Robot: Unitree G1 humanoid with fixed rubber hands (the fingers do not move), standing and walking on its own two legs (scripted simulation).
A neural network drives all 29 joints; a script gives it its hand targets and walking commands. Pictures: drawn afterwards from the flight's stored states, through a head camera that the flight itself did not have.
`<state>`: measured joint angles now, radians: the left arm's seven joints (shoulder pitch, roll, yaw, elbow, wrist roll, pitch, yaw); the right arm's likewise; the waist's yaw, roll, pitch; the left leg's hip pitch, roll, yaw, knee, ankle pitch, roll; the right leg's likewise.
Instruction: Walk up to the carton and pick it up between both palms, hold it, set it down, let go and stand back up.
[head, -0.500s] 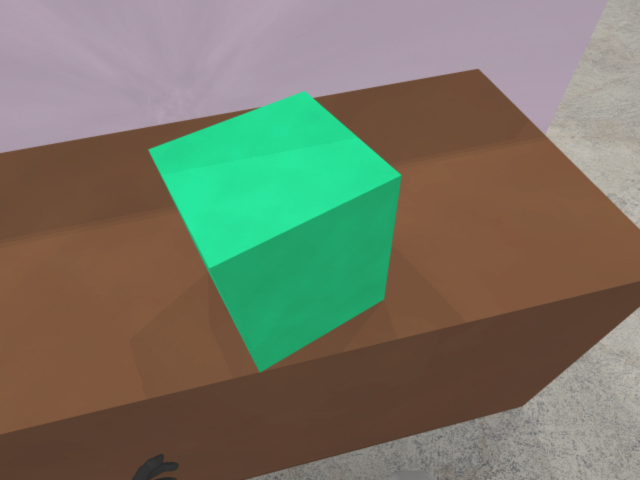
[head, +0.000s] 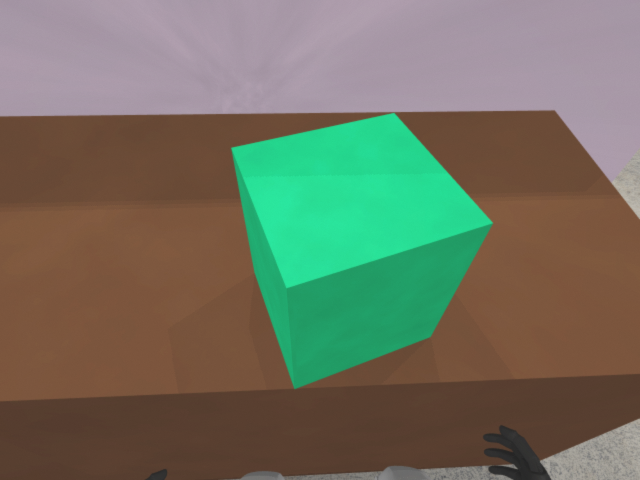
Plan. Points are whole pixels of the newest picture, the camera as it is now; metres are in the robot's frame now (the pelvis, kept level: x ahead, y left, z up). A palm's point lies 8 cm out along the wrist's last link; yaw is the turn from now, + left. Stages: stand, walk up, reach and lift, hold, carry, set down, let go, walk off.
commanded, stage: walk up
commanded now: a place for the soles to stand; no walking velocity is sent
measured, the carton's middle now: (343, 254) +0.37 -0.01 +0.07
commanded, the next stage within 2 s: none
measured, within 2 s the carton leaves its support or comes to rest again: neither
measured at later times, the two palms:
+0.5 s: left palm out of the picture +0.08 +0.26 -0.09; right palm out of the picture +0.07 -0.26 -0.10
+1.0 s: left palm out of the picture +0.06 +0.28 -0.10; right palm (509, 461) +0.16 -0.23 -0.09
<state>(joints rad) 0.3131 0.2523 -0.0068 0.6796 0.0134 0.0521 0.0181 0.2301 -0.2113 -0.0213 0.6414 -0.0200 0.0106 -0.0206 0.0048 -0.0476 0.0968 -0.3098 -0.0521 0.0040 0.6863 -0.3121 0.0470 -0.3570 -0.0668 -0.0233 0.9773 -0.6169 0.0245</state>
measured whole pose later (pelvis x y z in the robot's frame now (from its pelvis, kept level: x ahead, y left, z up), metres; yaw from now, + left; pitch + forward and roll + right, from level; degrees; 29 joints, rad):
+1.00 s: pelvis +0.05 +0.01 +0.01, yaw +9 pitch -1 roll -1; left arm 0.36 0.26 0.00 0.72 0.03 -0.02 0.02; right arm 0.33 -0.24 -0.03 0.68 -0.01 0.02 0.01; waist 0.00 0.01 0.04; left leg -0.28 -0.09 -0.10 0.63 -0.32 0.05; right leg -0.17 -0.07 -0.09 0.57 -0.38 0.04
